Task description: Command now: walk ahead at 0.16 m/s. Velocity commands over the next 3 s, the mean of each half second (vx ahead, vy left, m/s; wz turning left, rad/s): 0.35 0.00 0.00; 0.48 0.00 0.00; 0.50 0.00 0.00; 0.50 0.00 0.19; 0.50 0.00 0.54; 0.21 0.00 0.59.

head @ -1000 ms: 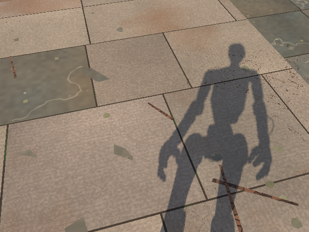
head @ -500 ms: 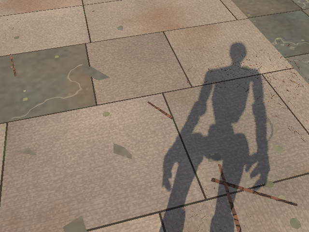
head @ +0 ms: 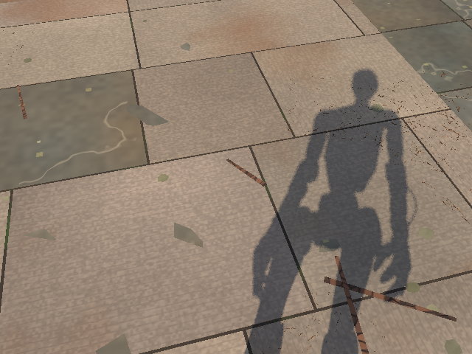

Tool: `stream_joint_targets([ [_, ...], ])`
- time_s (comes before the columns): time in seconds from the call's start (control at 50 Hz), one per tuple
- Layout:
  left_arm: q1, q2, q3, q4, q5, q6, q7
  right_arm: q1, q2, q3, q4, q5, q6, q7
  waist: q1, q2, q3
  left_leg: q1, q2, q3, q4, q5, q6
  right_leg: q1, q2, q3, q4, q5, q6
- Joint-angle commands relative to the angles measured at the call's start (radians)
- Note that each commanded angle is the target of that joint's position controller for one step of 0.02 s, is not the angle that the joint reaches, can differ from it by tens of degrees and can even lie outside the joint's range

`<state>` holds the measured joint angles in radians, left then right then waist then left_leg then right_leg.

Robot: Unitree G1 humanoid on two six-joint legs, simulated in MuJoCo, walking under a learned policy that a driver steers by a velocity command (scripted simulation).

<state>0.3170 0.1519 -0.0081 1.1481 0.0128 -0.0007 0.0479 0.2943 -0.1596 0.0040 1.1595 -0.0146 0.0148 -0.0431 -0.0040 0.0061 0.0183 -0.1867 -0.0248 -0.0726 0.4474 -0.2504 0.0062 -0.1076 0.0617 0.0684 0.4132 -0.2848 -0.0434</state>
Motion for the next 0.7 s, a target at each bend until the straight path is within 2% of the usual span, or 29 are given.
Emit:
stream_joint_targets([
  [0.02, 0.114, 0.142, 0.038, -0.009, 0.001, 0.008, -0.001, 0.011, -0.076, -0.017, -0.044, -0.013, -0.003, 0.008, 0.034, -0.103, 0.123, -0.155, -0.025, 0.019, 0.087, -0.279, 0.057, -0.102, -0.147, 0.219, -0.172, -0.462, -0.108],
  [0.04, 0.155, 0.155, 0.046, -0.004, 0.001, 0.008, -0.002, -0.014, -0.056, -0.014, -0.066, -0.021, -0.009, 0.015, 0.052, -0.141, 0.152, -0.229, -0.038, 0.056, 0.171, -0.278, 0.057, -0.088, -0.209, 0.312, -0.223, -0.559, -0.148],
  [0.06, 0.172, 0.163, 0.054, -0.001, 0.003, 0.005, -0.002, -0.033, -0.040, -0.010, -0.087, -0.029, -0.020, 0.021, 0.058, -0.163, 0.187, -0.275, -0.017, 0.092, 0.238, -0.228, 0.057, -0.089, -0.276, 0.391, -0.255, -0.581, -0.187],
  [0.08, 0.171, 0.159, 0.058, -0.006, 0.006, -0.001, -0.004, -0.056, -0.044, -0.012, -0.107, -0.029, -0.033, 0.025, 0.059, -0.152, 0.208, -0.301, 0.014, 0.096, 0.282, -0.194, 0.059, -0.103, -0.313, 0.428, -0.273, -0.545, -0.210],
  [0.12, 0.153, 0.169, 0.067, -0.020, 0.013, -0.016, -0.009, -0.059, -0.057, -0.018, -0.134, -0.023, -0.058, 0.035, 0.041, -0.133, 0.204, -0.310, 0.040, 0.096, 0.276, -0.209, 0.067, -0.090, -0.321, 0.408, -0.254, -0.419, -0.218],
  [0.14, 0.137, 0.167, 0.069, -0.027, 0.010, -0.023, -0.011, -0.039, -0.057, -0.021, -0.137, -0.016, -0.069, 0.040, 0.021, -0.125, 0.197, -0.257, 0.039, 0.108, 0.212, -0.192, 0.073, -0.104, -0.304, 0.365, -0.229, -0.354, -0.205],
  [0.16, 0.105, 0.163, 0.070, -0.038, 0.002, -0.029, -0.014, 0.017, -0.047, -0.024, -0.125, -0.008, -0.078, 0.044, -0.014, -0.115, 0.180, -0.132, 0.020, 0.131, 0.120, -0.128, 0.078, -0.161, -0.269, 0.305, -0.191, -0.295, -0.182],
  [0.18, 0.061, 0.153, 0.069, -0.055, -0.003, -0.033, -0.015, 0.124, -0.042, -0.031, -0.089, 0.002, -0.084, 0.043, -0.067, -0.093, 0.157, 0.062, -0.014, 0.144, 0.019, -0.079, 0.081, -0.263, -0.218, 0.238, -0.126, -0.242, -0.152],
  [0.2, 0.024, 0.123, 0.061, -0.077, 0.001, -0.045, -0.019, 0.239, -0.072, -0.045, -0.053, 0.001, -0.090, 0.038, -0.113, -0.016, 0.127, 0.253, 0.022, 0.053, -0.055, -0.079, 0.086, -0.381, -0.152, 0.151, 0.016, -0.166, -0.117],
  [0.22, -0.006, 0.044, 0.038, -0.117, -0.007, -0.060, -0.031, 0.371, -0.181, -0.075, -0.034, -0.008, -0.095, 0.030, -0.159, 0.235, 0.063, 0.389, 0.258, -0.339, -0.249, -0.337, 0.143, -0.529, -0.008, -0.042, 0.359, -0.150, -0.060],
  [0.24, -0.011, 0.100, 0.052, -0.140, 0.021, -0.064, -0.039, 0.439, -0.218, -0.088, -0.003, 0.001, -0.080, 0.033, -0.140, 0.255, 0.073, 0.358, 0.394, -0.588, -0.316, -0.405, 0.200, -0.624, 0.005, -0.080, 0.576, -0.265, -0.053],
  [0.26, -0.022, 0.113, 0.056, -0.136, 0.038, -0.063, -0.048, 0.322, -0.160, -0.073, -0.038, -0.004, -0.076, 0.035, -0.073, 0.098, 0.151, 0.257, 0.380, -0.525, -0.307, -0.412, 0.200, -0.641, -0.067, -0.042, 0.689, -0.189, -0.062],
  [0.28, -0.027, 0.079, 0.048, -0.133, 0.031, -0.070, -0.057, 0.231, -0.138, -0.066, -0.075, -0.005, -0.082, 0.039, -0.043, 0.038, 0.176, 0.185, 0.343, -0.429, -0.316, -0.320, 0.192, -0.626, -0.100, -0.030, 0.708, -0.092, -0.059],
  [0.3, -0.028, 0.067, 0.047, -0.130, 0.022, -0.076, -0.064, 0.180, -0.124, -0.061, -0.096, -0.006, -0.090, 0.038, -0.017, 0.024, 0.168, 0.158, 0.300, -0.336, -0.332, -0.204, 0.178, -0.596, -0.122, -0.033, 0.693, -0.020, -0.051],
  [0.34, -0.028, 0.083, 0.055, -0.130, 0.026, -0.069, -0.074, 0.189, -0.088, -0.045, -0.089, -0.004, -0.107, 0.034, 0.000, 0.042, 0.128, 0.183, 0.239, -0.194, -0.326, 0.051, 0.158, -0.574, -0.129, -0.068, 0.672, 0.048, -0.031],
  [0.4, -0.079, 0.082, 0.060, -0.156, 0.022, -0.051, -0.076, 0.282, -0.079, -0.033, -0.053, 0.000, -0.116, 0.031, -0.002, 0.071, 0.091, 0.246, 0.207, -0.073, -0.273, 0.443, 0.144, -0.617, -0.107, -0.124, 0.657, 0.078, -0.015],
  [0.46, -0.235, 0.066, 0.051, -0.221, 0.015, -0.044, -0.077, 0.303, -0.076, -0.023, -0.050, -0.003, -0.117, 0.027, -0.023, 0.084, 0.119, 0.210, 0.183, -0.018, -0.282, 0.585, 0.139, -0.620, -0.084, -0.174, 0.525, 0.126, -0.005],
  [0.52, -0.356, 0.046, 0.035, -0.270, 0.005, -0.044, -0.077, 0.308, -0.082, -0.016, -0.048, -0.004, -0.119, 0.019, -0.040, 0.096, 0.143, 0.172, 0.170, 0.017, -0.288, 0.674, 0.132, -0.519, -0.049, -0.220, 0.302, 0.182, -0.015],
  [0.56, -0.354, 0.066, 0.036, -0.280, 0.001, -0.043, -0.070, 0.305, -0.105, -0.019, -0.044, -0.005, -0.124, 0.014, -0.024, 0.110, 0.125, 0.191, 0.191, 0.029, -0.254, 0.834, 0.130, -0.418, -0.021, -0.238, 0.222, 0.183, -0.045],
  [0.6, -0.246, 0.110, 0.053, -0.256, -0.001, -0.049, -0.057, 0.279, -0.130, -0.025, -0.047, -0.004, -0.130, 0.009, 0.037, 0.117, 0.056, 0.233, 0.208, 0.044, -0.115, 1.075, 0.116, -0.275, 0.020, -0.232, 0.194, 0.157, -0.085],
  [0.62, -0.124, 0.135, 0.067, -0.218, -0.003, -0.055, -0.050, 0.261, -0.142, -0.029, -0.050, -0.006, -0.128, 0.007, 0.089, 0.118, -0.007, 0.251, 0.211, 0.045, 0.020, 1.115, 0.112, -0.167, 0.033, -0.212, 0.168, 0.148, -0.105],
  [0.64, 0.022, 0.150, 0.080, -0.171, -0.001, -0.063, -0.043, 0.230, -0.154, -0.033, -0.056, 0.000, -0.124, 0.010, 0.159, 0.109, -0.074, 0.212, 0.198, 0.060, 0.197, 1.039, 0.111, -0.004, 0.020, -0.193, 0.086, 0.192, -0.126],
  [0.66, 0.157, 0.205, 0.100, -0.139, 0.020, -0.068, -0.033, 0.225, -0.131, -0.028, -0.074, 0.005, -0.123, 0.019, 0.204, 0.054, -0.152, 0.055, 0.159, 0.078, 0.445, 0.748, 0.112, 0.202, -0.119, -0.043, 0.052, 0.059, -0.163],
  [0.68, 0.201, 0.283, 0.117, -0.142, 0.043, -0.067, -0.037, 0.304, -0.010, -0.009, -0.099, 0.018, -0.118, 0.031, 0.134, -0.151, -0.242, -0.250, -0.009, 0.129, 0.841, -0.107, 0.085, 0.403, -0.422, 0.429, -0.005, -0.021, -0.283],
  [0.7, 0.138, 0.260, 0.117, -0.140, 0.006, -0.056, -0.051, 0.290, -0.098, -0.038, -0.098, 0.012, -0.110, 0.035, 0.116, -0.100, -0.244, -0.388, -0.045, 0.018, 0.987, -0.213, 0.100, 0.363, -0.449, 0.664, -0.153, -0.155, -0.344],
])
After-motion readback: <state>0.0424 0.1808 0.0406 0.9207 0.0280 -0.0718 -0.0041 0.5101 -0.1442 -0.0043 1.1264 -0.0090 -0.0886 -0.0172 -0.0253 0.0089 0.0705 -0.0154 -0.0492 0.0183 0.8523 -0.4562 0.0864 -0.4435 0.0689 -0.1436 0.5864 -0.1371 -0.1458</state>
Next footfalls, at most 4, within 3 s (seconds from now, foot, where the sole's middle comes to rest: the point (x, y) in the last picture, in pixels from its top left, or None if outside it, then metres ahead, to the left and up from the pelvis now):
0.66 right None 0.43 -0.01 -0.78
1.20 left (201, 285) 0.74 0.14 -0.78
1.76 right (252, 208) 1.05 -0.03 -0.78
2.32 left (197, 161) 1.28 0.19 -0.78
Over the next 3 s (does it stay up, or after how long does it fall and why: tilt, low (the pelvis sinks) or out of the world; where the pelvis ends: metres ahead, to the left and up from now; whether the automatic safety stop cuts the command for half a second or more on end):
stays up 1.43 0.18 -0.01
